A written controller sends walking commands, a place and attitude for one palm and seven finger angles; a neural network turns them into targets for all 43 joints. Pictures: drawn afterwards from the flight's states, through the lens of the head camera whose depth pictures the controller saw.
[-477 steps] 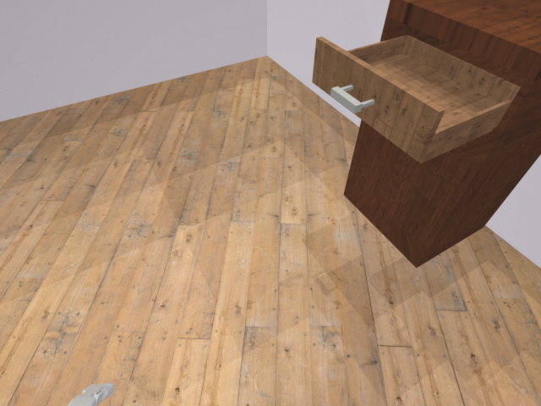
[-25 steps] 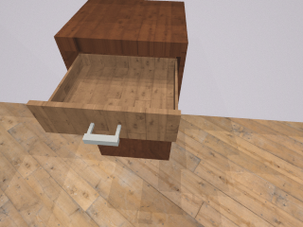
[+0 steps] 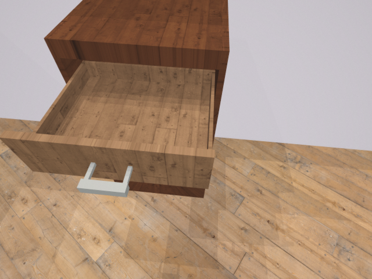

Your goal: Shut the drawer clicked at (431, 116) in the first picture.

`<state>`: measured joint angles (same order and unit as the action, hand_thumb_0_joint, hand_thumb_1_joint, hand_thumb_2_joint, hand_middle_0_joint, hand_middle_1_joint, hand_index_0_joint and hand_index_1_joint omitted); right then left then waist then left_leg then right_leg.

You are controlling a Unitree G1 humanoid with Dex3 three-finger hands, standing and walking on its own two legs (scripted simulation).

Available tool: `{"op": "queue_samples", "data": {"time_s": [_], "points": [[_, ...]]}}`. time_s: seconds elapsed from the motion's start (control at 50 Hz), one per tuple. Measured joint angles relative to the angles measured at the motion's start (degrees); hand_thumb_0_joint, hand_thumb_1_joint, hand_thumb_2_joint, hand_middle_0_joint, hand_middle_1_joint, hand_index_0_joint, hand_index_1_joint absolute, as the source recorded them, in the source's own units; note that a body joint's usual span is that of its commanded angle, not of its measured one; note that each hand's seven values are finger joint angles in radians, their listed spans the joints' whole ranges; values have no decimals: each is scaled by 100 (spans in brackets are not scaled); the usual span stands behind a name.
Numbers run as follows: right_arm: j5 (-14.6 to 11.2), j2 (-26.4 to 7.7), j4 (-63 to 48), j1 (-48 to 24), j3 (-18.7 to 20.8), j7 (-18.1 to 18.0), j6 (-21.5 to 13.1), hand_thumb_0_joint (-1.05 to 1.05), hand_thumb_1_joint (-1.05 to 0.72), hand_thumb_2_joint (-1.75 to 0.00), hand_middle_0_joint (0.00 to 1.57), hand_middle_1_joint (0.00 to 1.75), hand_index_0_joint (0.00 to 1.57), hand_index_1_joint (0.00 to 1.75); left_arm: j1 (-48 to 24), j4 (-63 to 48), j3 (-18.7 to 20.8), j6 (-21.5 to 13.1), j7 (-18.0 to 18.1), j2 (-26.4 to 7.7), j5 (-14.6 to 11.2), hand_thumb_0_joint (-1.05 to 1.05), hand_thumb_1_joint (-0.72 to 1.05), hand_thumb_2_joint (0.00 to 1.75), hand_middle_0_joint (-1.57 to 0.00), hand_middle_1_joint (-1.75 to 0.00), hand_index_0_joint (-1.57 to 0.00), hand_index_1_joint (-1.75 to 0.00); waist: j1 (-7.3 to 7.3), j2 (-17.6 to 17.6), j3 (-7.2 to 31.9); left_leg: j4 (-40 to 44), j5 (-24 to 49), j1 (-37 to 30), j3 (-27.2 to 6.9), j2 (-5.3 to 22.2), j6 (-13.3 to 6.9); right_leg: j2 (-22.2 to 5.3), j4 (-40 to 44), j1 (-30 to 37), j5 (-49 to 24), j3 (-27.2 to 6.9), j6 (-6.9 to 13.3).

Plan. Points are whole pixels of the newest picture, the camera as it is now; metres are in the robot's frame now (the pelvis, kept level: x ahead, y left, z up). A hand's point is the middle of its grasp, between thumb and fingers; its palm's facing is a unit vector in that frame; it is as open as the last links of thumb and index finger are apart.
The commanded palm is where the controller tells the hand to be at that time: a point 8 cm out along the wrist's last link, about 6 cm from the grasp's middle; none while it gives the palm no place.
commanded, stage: come to a stop and stand still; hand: left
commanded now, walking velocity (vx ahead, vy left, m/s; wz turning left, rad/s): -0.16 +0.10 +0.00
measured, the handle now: (107, 178) +0.31 +0.20 +0.03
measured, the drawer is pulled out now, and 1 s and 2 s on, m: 0.30 0.30 0.30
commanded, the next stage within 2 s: look again from close up in 0.88 s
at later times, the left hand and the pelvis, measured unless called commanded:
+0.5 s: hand out of the picture +0.05 +0.19 -0.16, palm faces +0.02 -0.97 -0.24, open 7.4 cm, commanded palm none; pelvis -0.01 +0.00 +0.01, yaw -1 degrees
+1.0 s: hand out of the picture -0.03 +0.16 -0.16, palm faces +0.00 -0.98 -0.19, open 7.4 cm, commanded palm none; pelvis -0.03 -0.01 +0.02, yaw -1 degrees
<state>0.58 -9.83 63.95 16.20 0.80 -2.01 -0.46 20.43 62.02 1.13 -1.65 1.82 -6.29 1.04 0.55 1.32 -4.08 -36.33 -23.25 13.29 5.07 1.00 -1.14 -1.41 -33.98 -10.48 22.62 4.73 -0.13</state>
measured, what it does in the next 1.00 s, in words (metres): stands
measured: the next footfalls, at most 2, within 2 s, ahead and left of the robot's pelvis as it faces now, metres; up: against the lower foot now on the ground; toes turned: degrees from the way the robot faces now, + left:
none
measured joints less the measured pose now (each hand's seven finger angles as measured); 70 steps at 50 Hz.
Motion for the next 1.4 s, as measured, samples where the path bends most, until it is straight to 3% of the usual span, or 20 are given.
{"op": "queue_samples", "data": {"time_s": [0.06,0.14,0.2,0.36,0.42,0.58,0.82,0.98,1.1,1.24,1.4], "points": [[15,47,-96,-195,-1,-53,-123,1,-91,-90,20,30,19,30,-72,92,-40,146,50,12,-66,0,90,90,-20,-30,-20,-30,22,-187,-44,234,174,-254,133,-119,-160,-124,-299,-22,-6,-111,-28],[41,58,-276,-298,11,-132,-107,1,-92,-90,20,30,19,30,-326,-13,-68,305,122,11,-53,0,91,90,-20,-30,-20,-30,-23,-128,-29,603,273,-501,121,-204,-213,-163,-533,-213,364,-138,-38],[29,45,-360,-344,33,-124,-22,1,-93,-90,20,30,20,30,-491,-180,0,266,147,-184,-36,2,93,90,-20,-30,-20,-30,-32,-111,-112,659,322,-546,85,-271,-164,-194,-35,-238,-587,-146,10],[-14,-59,-450,-595,181,-37,237,1,-92,-90,20,30,20,30,-755,-474,67,162,113,-428,-2,1,92,90,-20,-30,-20,-30,-91,83,-172,330,226,-141,-99,-107,112,-105,-38,-391,-382,-45,69],[15,2,-439,-647,146,-1,176,1,-92,-90,20,30,19,30,-851,-490,65,240,89,-477,-34,1,91,90,-20,-29,-20,-30,-56,-130,-235,586,527,-251,43,-192,-29,-180,-34,-424,-458,-175,15],[42,-1,-306,-524,55,56,159,1,-92,-90,20,30,20,30,-902,-458,-36,254,31,-301,-27,0,91,90,-20,-30,-20,-30,-43,-119,-61,942,798,-339,63,-134,-61,-94,495,-269,-864,-179,-9],[57,89,-75,-164,-22,101,117,1,-91,-90,20,30,19,30,-521,-173,-67,184,-15,-302,-30,0,92,90,-20,-30,-20,-30,-114,-135,108,1215,1049,-302,76,-70,-16,-9,865,-273,-1169,-181,47],[41,207,124,71,-62,87,85,1,-91,-90,20,30,19,30,-323,-1,-96,141,-13,-153,-43,0,91,90,-20,-30,-20,-30,-108,-122,101,1251,1082,-292,84,-76,-19,-12,886,-292,-1197,-189,49],[61,169,-173,282,-96,140,-6,1,-91,-90,20,30,19,30,-235,41,-215,87,15,-97,-35,0,90,90,-20,-30,-20,-30,-190,9,221,640,780,29,-29,-64,-59,-43,465,-480,-955,-82,45],[77,144,-275,293,-154,97,-30,1,-92,-90,20,30,19,30,-226,-8,-208,88,0,-131,-35,1,91,90,-20,-30,-20,-30,-129,106,439,739,758,-122,0,-165,-103,-139,380,-416,-848,-120,-6],[52,68,-230,175,-175,105,-90,2,-92,-90,20,30,19,30,-320,-49,-189,72,-1,-193,-54,0,91,90,-20,-30,-20,-30,-84,39,341,1012,858,-264,42,-191,-82,-148,486,-367,-871,-165,-4]]}}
